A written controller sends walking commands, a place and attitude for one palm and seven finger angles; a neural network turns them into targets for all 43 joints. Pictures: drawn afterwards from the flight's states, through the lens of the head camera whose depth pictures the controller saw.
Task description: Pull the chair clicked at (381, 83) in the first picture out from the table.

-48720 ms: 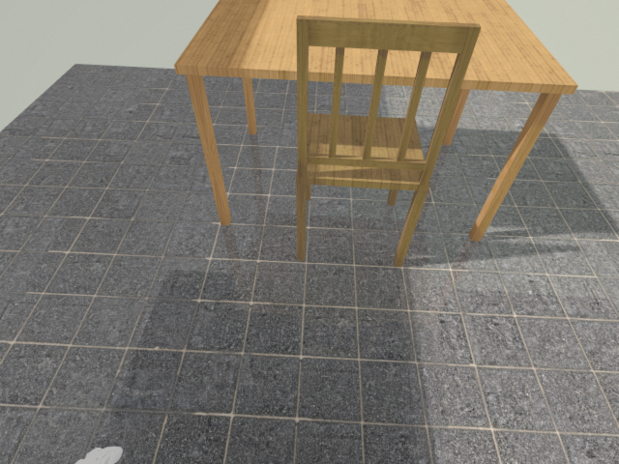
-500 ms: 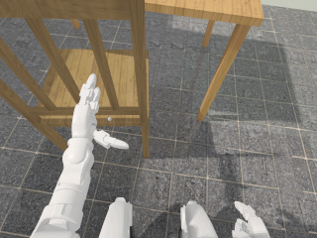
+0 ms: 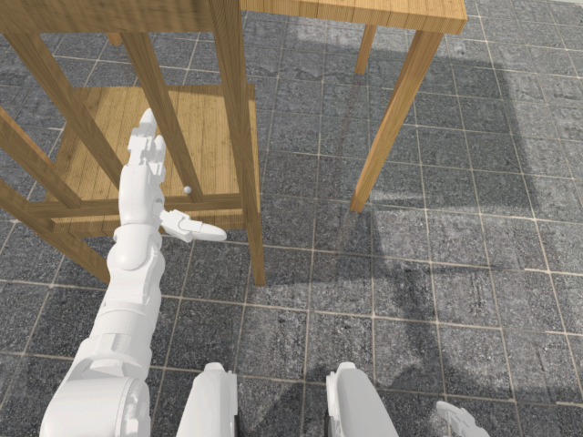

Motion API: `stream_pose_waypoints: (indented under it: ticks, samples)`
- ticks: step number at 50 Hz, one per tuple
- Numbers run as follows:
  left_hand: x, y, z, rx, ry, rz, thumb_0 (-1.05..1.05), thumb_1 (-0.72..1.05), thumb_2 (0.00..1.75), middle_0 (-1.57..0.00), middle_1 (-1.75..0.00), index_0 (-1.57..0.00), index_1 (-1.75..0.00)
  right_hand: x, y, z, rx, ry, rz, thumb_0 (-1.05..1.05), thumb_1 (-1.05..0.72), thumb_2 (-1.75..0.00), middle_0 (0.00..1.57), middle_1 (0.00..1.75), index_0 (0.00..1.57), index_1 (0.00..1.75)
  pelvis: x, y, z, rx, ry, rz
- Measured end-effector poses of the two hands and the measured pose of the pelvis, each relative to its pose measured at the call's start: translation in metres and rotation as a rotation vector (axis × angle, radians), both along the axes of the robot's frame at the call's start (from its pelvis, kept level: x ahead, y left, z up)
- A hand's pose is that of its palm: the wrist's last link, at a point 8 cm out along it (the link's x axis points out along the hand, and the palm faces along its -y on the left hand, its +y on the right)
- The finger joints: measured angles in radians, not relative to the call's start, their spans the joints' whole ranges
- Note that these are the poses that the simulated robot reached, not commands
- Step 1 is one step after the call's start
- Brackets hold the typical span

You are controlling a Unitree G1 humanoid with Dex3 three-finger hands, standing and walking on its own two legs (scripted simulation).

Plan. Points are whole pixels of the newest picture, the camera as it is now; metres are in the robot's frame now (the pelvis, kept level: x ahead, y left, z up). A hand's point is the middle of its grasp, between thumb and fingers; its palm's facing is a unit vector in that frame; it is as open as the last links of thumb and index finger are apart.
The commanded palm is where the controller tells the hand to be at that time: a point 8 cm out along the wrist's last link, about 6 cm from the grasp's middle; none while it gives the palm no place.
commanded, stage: push the fingers through the gap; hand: left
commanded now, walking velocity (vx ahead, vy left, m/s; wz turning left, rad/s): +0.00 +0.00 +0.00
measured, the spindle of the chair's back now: (94, 141) +0.51 +0.25 +0.05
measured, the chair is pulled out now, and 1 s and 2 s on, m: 0.18 0.18 0.19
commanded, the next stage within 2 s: hook a spindle and tug to test in 0.74 s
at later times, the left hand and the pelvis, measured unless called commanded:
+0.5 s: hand (187, 163) +0.49 +0.13 +0.03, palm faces +0.03 -1.00 -0.02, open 16.9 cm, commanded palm +0.45 +0.18 +0.03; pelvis +0.00 +0.00 -0.01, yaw -1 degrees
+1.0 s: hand (190, 169) +0.47 +0.13 +0.03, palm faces +0.04 -1.00 -0.03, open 16.7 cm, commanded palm +0.44 +0.17 +0.03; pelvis +0.00 +0.00 +0.00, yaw +0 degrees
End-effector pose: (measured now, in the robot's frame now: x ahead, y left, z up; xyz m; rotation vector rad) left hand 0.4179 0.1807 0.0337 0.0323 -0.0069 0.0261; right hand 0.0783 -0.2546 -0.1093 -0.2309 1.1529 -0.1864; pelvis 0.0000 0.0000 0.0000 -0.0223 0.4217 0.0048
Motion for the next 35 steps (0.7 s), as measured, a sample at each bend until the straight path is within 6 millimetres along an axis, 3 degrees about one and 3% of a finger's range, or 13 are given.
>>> stream_pose_waypoints:
  ticks: [21,28,35]
  samples:
    - [0.043,0.005,-0.003,-0.008,0.0,0.011,-0.01,-0.5,0.3,-0.06,-0.08,-0.07,-0.08,-0.028,-0.002,-0.007,-0.02,0.108,-0.027,0.0,-0.91,-0.9,0.2,0.3,0.2,0.3,-0.002,0.003,-0.007,-0.009,0.039,-0.002]
    - [0.044,0.005,-0.005,-0.011,0.012,0.008,-0.01,-0.5,0.3,-0.06,-0.08,-0.07,-0.08,-0.037,0.003,-0.006,-0.004,0.148,-0.045,0.0,-0.91,-0.9,0.2,0.3,0.2,0.3,0.001,0.005,-0.005,-0.009,0.042,-0.009]
    - [0.037,0.001,-0.002,-0.009,0.001,0.003,-0.01,-0.5,0.3,-0.06,-0.08,-0.06,-0.08,-0.033,0.006,-0.003,0.007,0.143,-0.044,0.0,-0.91,-0.9,0.2,0.3,0.2,0.3,0.003,0.007,-0.001,-0.011,0.034,-0.007]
